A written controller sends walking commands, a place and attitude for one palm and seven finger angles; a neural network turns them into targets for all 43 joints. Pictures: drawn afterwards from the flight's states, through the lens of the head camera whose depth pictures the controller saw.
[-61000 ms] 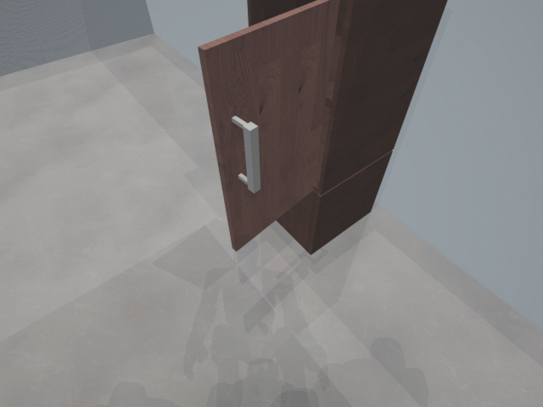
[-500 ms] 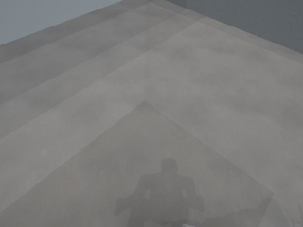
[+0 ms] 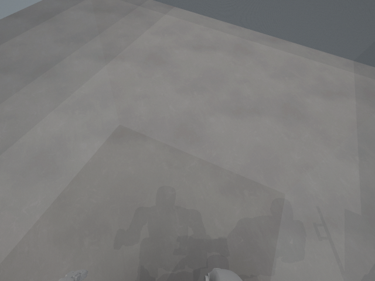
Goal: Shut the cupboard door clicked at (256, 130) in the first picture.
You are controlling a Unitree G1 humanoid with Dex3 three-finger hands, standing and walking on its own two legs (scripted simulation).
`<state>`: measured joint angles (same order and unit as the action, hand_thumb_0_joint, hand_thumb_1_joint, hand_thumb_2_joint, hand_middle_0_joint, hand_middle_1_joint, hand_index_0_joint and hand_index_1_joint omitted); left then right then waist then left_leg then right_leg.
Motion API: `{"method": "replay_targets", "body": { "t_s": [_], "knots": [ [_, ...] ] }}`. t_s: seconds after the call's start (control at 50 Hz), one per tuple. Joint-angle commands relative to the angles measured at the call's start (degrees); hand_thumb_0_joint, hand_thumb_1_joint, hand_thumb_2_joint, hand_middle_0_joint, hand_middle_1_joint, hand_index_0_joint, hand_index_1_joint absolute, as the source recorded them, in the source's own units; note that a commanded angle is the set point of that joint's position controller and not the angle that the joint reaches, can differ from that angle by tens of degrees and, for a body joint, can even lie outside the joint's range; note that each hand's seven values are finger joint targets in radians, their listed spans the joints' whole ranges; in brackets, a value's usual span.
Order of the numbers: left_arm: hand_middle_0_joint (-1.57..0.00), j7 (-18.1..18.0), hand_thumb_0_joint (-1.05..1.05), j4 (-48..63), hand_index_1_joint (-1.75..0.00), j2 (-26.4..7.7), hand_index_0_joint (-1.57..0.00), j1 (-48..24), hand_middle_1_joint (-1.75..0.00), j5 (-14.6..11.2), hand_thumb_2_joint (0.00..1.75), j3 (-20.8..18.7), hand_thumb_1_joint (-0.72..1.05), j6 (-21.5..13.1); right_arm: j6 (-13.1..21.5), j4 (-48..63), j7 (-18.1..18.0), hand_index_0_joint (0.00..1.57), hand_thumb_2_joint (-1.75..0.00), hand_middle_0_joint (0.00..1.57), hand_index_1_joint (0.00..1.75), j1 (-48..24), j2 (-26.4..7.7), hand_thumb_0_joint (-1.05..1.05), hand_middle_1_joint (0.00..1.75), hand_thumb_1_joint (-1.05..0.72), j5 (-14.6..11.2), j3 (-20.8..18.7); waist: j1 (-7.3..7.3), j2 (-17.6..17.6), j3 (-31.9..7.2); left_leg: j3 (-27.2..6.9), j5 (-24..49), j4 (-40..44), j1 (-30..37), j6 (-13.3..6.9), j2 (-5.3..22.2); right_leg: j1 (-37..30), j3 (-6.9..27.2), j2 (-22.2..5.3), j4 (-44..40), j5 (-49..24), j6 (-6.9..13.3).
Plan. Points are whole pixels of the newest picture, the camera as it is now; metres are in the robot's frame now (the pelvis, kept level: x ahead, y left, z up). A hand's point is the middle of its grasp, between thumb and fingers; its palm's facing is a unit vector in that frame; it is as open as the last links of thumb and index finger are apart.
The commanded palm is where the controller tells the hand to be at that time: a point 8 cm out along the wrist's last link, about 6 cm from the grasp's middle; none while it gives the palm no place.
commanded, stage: turn to face it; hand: left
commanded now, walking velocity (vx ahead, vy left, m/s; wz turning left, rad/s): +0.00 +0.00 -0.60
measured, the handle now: out of the picture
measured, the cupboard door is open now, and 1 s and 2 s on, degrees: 25 25 25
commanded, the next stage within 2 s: none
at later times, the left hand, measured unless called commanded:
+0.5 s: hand (124, 268) +0.16 +0.15 -0.16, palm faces -0.31 -0.92 -0.24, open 7.4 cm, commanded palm none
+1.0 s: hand (155, 234) +0.24 +0.09 -0.16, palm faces -0.57 -0.78 -0.26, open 7.4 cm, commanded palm none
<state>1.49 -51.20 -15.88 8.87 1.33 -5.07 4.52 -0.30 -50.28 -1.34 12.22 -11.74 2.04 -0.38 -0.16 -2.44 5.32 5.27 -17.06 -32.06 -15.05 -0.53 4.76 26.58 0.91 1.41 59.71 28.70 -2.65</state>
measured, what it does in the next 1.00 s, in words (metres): steps on the spot, turning right: right foot, then left foot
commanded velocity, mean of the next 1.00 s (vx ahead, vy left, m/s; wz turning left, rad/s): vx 0.00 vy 0.00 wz -0.60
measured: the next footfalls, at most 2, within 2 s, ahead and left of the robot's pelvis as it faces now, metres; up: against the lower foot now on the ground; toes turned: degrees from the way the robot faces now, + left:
right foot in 0.26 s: +0.02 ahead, -0.15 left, +0.00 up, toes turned -14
left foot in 0.58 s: +0.12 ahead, +0.09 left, +0.00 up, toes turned -18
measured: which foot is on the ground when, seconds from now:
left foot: down 0.00-0.26, up 0.28-0.56, down 0.58-0.96, up 0.98-1.00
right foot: up 0.00-0.24, down 0.26-0.60, up 0.62-0.94, down 0.96-1.00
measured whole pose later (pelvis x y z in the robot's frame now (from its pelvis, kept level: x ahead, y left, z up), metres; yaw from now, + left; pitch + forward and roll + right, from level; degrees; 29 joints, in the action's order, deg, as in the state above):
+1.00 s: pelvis +0.03 -0.02 -0.01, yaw -36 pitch +0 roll -1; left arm 1.8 -50.0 -14.0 7.6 1.4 -3.7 2.2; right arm -2.6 -52.2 -0.6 13.6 -14.7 1.2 -2.8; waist 1.0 2.8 5.6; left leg 9.1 -28.3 -47.1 -18.5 3.3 9.8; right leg 16.0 -3.9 0.0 34.8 18.4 0.7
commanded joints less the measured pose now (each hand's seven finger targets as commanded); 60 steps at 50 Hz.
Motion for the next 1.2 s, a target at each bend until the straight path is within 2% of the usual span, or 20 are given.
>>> {"method": "replay_targets", "body": {
  "t_s": [0.0,0.12,0.18,0.2,0.22,0.24,0.26,0.34,0.46,0.52,0.54,0.56,0.58,0.68,0.82,0.9,0.94,0.96,1.06,1.18],
  "knots": [
    [-0.2,0.9,0.0,5.9,-0.3,-2.2,-0.2,-2.4,-0.3,-0.5,0.9,-0.4,0.9,-0.8,0.7,3.1,-1.2,0.2,-0.9,0.2,0.3,1.8,-11.9,0.0,0.3,-0.9,-0.3,-3.5,0.8,13.1,-6.4,-5.7,31.8,11.1,9.4,-6.7,14.2,3.2,-2.2,-3.2,0.7,-2.3,-1.0],
    [-0.2,1.0,0.0,7.1,-0.3,-1.4,-0.2,-5.2,-0.3,-0.2,0.9,0.2,0.9,-1.4,0.3,1.2,-0.6,0.2,-0.9,0.2,0.3,5.0,-13.3,0.0,0.3,-0.9,-0.3,-4.7,2.85,15.7,-7.3,-1.7,32.9,8.1,10.9,-6.2,16.0,-3.9,-6.2,-1.8,-14.9,-3.3,0.6],
    [-0.2,0.7,0.0,5.9,-0.3,-2.7,-0.2,-0.8,-0.3,-0.1,0.9,-0.1,0.9,-2.1,0.0,1.3,-0.2,0.2,-0.9,0.2,0.3,3.5,-13.9,0.0,0.3,-0.9,-0.7,-5.2,0.33,13.3,-7.8,1.4,29.0,1.5,7.1,-2.7,14.9,-13.9,-7.5,-0.9,-29.4,-13.9,2.2],
    [-0.2,0.4,0.0,4.6,-0.3,-4.7,-0.2,3.4,-0.3,0.0,0.9,-0.5,0.9,-2.4,-0.1,1.8,0.1,0.2,-0.9,0.2,0.3,2.4,-13.4,0.0,0.3,-0.9,-1.1,-5.2,-2.01,8.9,-9.2,3.5,22.2,-4.9,1.9,-0.2,12.8,-21.7,-4.4,-3.1,-35.7,-20.8,3.5],
    [-0.2,-0.3,0.0,3.4,-0.3,-10.6,-0.2,7.4,-0.3,0.5,0.9,-1.6,0.9,-3.2,-0.2,3.7,0.4,0.2,-0.9,0.2,0.3,1.5,-9.3,0.0,0.3,-0.9,-1.5,-4.5,-3.8,-7.4,-11.0,7.9,0.9,-17.3,-11.2,3.5,5.7,-31.9,11.6,-16.0,-39.6,-35.8,8.1],
    [-0.2,-1.0,0.0,2.4,-0.3,-13.9,-0.2,9.9,-0.3,-0.2,0.9,-1.9,0.9,-3.3,-0.8,5.9,0.2,0.2,-0.9,0.2,0.3,-2.1,-8.1,0.0,0.3,-0.9,-1.4,-3.8,-5.12,-12.4,-9.1,3.0,-21.0,-28.2,-19.2,5.1,0.2,-29.2,20.9,-24.5,-39.2,-52.0,14.7],
    [-0.2,-1.7,0.0,2.6,-0.3,-13.3,-0.2,9.3,-0.3,-0.3,0.9,-2.2,0.9,-3.3,-1.4,5.7,-0.5,0.2,-0.9,0.2,0.3,-3.3,-8.6,0.0,0.3,-0.9,-1.4,-3.7,-4.73,-11.7,-8.8,-3.7,-18.9,-34.1,-20.8,4.7,1.2,-25.7,22.2,-23.4,-40.1,-46.7,16.6],
    [-0.2,-2.0,0.0,6.0,-0.3,-8.8,-0.2,-1.8,-0.3,0.1,0.9,-1.0,0.9,-3.0,-1.6,3.1,0.2,0.2,-0.9,0.2,0.3,-0.5,-8.2,0.0,0.3,-0.9,-1.1,-3.8,0.78,-7.3,-6.6,-4.3,-7.2,-31.7,-15.8,5.6,1.7,-16.4,11.8,-15.0,-39.8,-32.7,13.0],
    [-0.2,-1.4,0.0,5.4,-0.3,-10.0,-0.2,0.3,-0.3,0.4,0.9,-1.7,0.9,-2.7,-1.0,4.0,0.2,0.2,-0.9,0.2,0.3,-0.9,-7.1,0.0,0.3,-0.9,-1.5,-3.6,-0.18,-7.3,-6.5,-2.6,-7.0,-13.6,-8.4,5.1,-2.2,-13.6,17.1,-13.0,-38.6,-28.8,13.1],
    [-0.2,-1.4,0.0,5.6,-0.3,-9.2,-0.2,-1.6,-0.3,-0.1,0.9,-1.8,0.9,-2.2,-0.1,2.8,-0.3,0.2,-0.9,0.2,0.3,4.2,-7.4,0.0,0.3,-0.9,-1.7,-3.5,2.54,-7.1,-8.2,-2.4,1.9,1.7,2.1,4.5,-3.3,-9.4,17.6,-10.4,-33.9,-27.4,9.4],
    [-0.2,-1.3,0.0,6.3,-0.3,-7.1,-0.2,-1.9,-0.3,-0.5,0.9,-1.4,0.9,-1.9,0.5,2.3,-0.6,0.2,-0.9,0.2,0.3,6.2,-9.6,0.0,0.3,-0.9,-1.6,-3.8,3.42,-2.2,-8.9,-5.8,3.7,9.7,8.4,3.3,0.1,-4.3,15.1,-6.9,-29.6,-22.4,6.6],
    [-0.2,-0.7,0.0,7.2,-0.3,-3.5,-0.2,-0.1,-0.3,-1.1,0.9,-0.7,0.9,-1.6,1.0,2.5,-0.8,0.2,-0.9,0.2,0.3,6.7,-15.2,0.0,0.3,-0.9,-0.7,-4.6,3.03,14.2,-9.0,-20.2,5.5,15.2,13.1,-1.7,13.2,4.5,7.6,1.5,-18.5,-7.4,3.0],
    [-0.2,-0.5,0.0,8.4,-0.3,-3.4,-0.2,-1.0,-0.3,-0.7,0.9,-0.2,0.9,-2.1,0.7,3.6,-0.9,0.2,-0.9,0.2,0.3,7.7,-17.4,0.0,0.3,-0.9,-0.6,-4.9,3.52,18.2,-8.6,-27.4,11.7,16.6,9.8,-7.4,22.9,5.4,1.3,1.4,-6.0,6.5,1.4],
    [-0.2,1.0,0.0,5.3,-0.3,-3.1,-0.2,-0.8,-0.3,-0.3,0.9,-0.9,0.9,-1.1,0.8,4.9,-1.4,0.2,-0.9,0.2,0.3,-0.5,-11.8,0.0,0.3,-0.9,-0.3,-3.4,0.16,12.8,-5.0,-8.0,26.8,12.2,7.3,-6.7,14.7,4.9,-1.0,-3.1,4.6,-1.2,-0.7],
    [-0.2,1.1,0.0,6.1,-0.3,-1.3,-0.2,-3.7,-0.3,-0.3,0.9,0.0,0.9,-1.3,0.3,1.9,-0.7,0.2,-0.9,0.2,0.3,3.9,-13.3,0.0,0.3,-0.9,-0.3,-4.8,2.59,15.0,-7.4,-1.8,30.5,8.4,10.3,-6.5,16.0,-3.3,-5.9,-2.0,-13.2,-2.7,0.3],
    [-0.2,0.7,0.0,4.4,-0.3,-3.3,-0.2,2.8,-0.3,-0.1,0.9,-0.5,0.9,-2.1,-0.2,2.2,-0.1,0.2,-0.9,0.2,0.3,1.1,-13.9,0.0,0.3,-0.9,-0.9,-5.5,-1.26,11.5,-8.6,2.6,21.9,-1.8,3.4,-1.5,14.0,-17.7,-6.8,-1.4,-32.9,-17.0,2.5],
    [-0.2,-0.7,0.0,2.3,-0.3,-13.4,-0.2,9.4,-0.3,0.4,0.9,-2.3,0.9,-3.4,-0.4,6.1,0.5,0.2,-0.9,0.2,0.3,-2.4,-7.2,0.0,0.3,-0.9,-1.5,-4.0,-4.68,-15.7,-8.7,6.1,-19.6,-25.0,-19.6,4.9,0.6,-30.3,21.1,-22.6,-40.3,-45.2,12.4],
    [-0.2,-1.3,0.0,2.0,-0.3,-14.2,-0.2,11.1,-0.3,-0.4,0.9,-2.1,0.9,-3.2,-1.2,7.0,-0.2,0.2,-0.9,0.2,0.3,-5.0,-8.7,0.0,0.3,-0.9,-1.3,-3.6,-5.58,-10.3,-7.8,-2.6,-19.8,-32.1,-21.3,4.6,0.9,-26.4,22.1,-24.5,-39.8,-48.8,16.2],
    [-0.2,-1.9,0.0,5.3,-0.3,-8.5,-0.2,0.2,-0.3,-0.1,0.9,-0.9,0.9,-3.4,-1.6,3.4,0.3,0.2,-0.9,0.2,0.3,-2.2,-8.3,0.0,0.3,-0.9,-1.1,-3.9,0.45,-7.1,-6.8,-4.6,-6.1,-31.8,-16.5,5.8,1.3,-17.5,12.2,-14.3,-39.7,-35.7,12.9],
    [-0.2,-1.7,0.0,4.6,-0.3,-9.9,-0.2,1.9,-0.3,0.4,0.9,-1.5,0.9,-3.1,-0.9,4.4,0.3,0.2,-0.9,0.2,0.3,-3.1,-7.4,0.0,0.3,-0.9,-1.6,-3.5,-0.56,-5.4,-7.5,-3.4,-7.4,-15.0,-10.9,5.4,-1.7,-17.6,17.4,-13.8,-38.1,-33.8,13.8]
  ]
}}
